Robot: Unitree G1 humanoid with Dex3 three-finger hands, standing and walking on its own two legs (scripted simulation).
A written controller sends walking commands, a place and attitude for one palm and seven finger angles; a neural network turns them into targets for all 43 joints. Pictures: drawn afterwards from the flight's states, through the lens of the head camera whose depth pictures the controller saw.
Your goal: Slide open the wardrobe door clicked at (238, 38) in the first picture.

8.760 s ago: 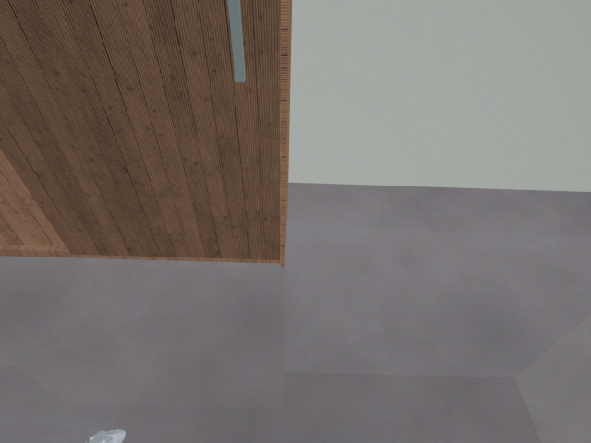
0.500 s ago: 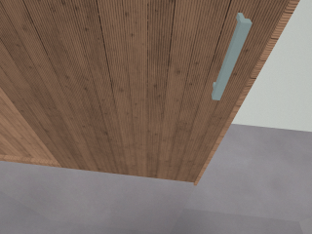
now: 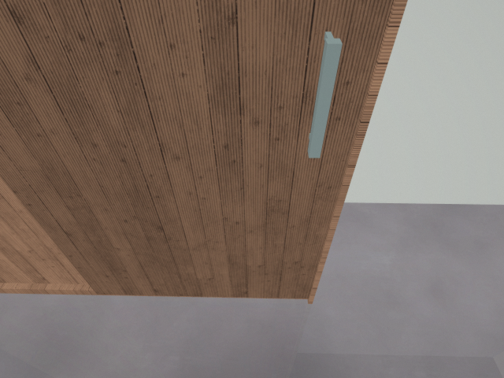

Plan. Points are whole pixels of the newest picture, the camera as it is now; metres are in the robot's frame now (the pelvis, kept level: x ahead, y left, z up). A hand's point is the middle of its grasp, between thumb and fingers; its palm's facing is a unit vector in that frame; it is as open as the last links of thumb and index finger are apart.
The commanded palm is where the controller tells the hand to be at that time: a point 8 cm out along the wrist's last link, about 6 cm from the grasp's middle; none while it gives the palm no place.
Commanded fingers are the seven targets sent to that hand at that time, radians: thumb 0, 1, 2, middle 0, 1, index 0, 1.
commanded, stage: come to a stop and stand still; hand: right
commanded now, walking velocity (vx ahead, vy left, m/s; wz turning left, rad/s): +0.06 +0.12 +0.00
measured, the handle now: (320, 99) +0.55 -0.11 +0.19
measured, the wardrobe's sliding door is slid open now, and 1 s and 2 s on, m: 0.00 0.00 0.00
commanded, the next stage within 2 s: look again from close up in 1.10 s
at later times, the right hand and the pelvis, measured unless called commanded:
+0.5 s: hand out of the picture +0.02 -0.16 -0.19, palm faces +0.06 +0.99 -0.15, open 7.3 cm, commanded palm none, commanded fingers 0.00 -0.90 -0.90 0.20 0.30 0.20 0.30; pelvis +0.02 +0.00 -0.01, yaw +0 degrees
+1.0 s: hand out of the picture -0.06 -0.20 -0.18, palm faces -0.01 +0.98 -0.18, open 7.4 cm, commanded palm none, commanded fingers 0.00 -0.90 -0.90 0.20 0.30 0.20 0.30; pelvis -0.03 -0.03 +0.00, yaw +3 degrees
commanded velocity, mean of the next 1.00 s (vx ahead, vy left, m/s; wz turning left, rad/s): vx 0.03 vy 0.03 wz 0.00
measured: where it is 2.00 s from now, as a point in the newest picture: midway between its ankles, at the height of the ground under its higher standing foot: outside the picture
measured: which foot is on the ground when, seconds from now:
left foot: down 0.00-1.00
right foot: down 0.00-1.00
